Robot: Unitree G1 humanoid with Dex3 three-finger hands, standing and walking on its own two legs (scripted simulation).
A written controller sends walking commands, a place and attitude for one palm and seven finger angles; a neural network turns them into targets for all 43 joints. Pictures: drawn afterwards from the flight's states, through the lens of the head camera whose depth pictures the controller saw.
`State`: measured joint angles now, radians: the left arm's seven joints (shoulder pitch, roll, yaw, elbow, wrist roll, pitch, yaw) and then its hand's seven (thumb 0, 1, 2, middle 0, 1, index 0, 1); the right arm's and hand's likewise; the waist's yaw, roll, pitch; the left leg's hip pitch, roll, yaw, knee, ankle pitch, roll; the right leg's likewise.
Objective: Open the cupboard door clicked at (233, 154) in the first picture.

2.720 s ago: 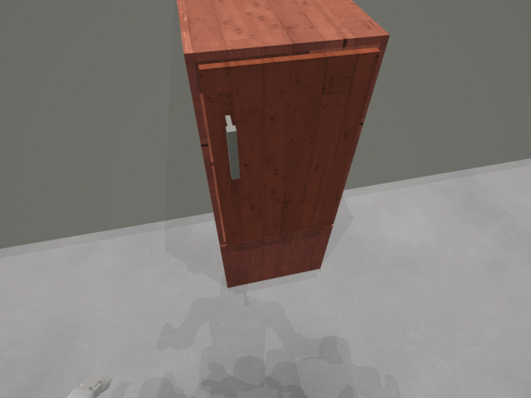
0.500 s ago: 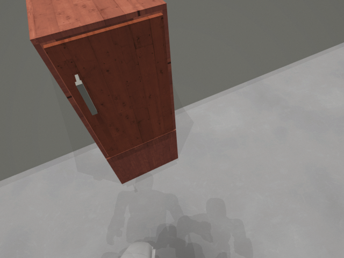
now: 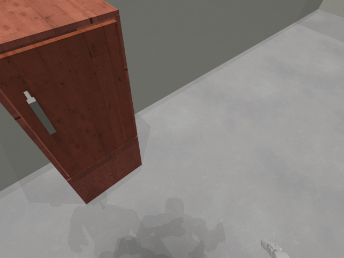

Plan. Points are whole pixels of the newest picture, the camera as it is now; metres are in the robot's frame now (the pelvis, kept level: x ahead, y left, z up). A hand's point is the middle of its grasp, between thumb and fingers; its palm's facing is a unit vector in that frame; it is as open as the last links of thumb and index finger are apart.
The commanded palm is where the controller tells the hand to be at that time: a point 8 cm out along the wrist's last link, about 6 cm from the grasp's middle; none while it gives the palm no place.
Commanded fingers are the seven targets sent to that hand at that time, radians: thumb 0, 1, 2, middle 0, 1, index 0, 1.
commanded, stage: walk to a spot facing it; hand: left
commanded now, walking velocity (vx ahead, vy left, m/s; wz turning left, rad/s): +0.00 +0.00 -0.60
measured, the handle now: (39, 113) +0.45 +0.44 +0.01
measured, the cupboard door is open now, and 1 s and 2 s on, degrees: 0 0 0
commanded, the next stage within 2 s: none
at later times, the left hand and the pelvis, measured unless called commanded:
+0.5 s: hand (126, 243) +0.17 +0.14 -0.16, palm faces -0.37 -0.91 -0.21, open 7.4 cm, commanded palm none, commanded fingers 0.00 0.90 0.90 -0.20 -0.30 -0.20 -0.30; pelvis +0.00 -0.01 -0.01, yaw -20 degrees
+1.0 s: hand (129, 240) +0.18 +0.13 -0.18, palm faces -0.51 -0.83 -0.23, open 7.4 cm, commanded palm none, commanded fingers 0.00 0.90 0.90 -0.20 -0.30 -0.20 -0.30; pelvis +0.02 +0.00 -0.01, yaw -36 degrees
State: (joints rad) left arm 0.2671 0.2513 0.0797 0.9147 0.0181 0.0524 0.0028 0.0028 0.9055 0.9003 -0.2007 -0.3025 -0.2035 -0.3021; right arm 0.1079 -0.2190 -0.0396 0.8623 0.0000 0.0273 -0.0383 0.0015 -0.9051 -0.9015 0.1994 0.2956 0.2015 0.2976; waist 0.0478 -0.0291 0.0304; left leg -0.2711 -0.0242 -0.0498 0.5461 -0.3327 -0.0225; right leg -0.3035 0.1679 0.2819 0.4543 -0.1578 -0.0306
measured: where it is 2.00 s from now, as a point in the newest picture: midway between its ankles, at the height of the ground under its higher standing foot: outside the picture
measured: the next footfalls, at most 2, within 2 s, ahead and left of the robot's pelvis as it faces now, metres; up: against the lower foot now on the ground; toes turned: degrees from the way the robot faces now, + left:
left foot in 0.02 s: +0.03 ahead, +0.12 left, +0.00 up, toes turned -4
right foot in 0.52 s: -0.01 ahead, -0.13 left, +0.00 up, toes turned -26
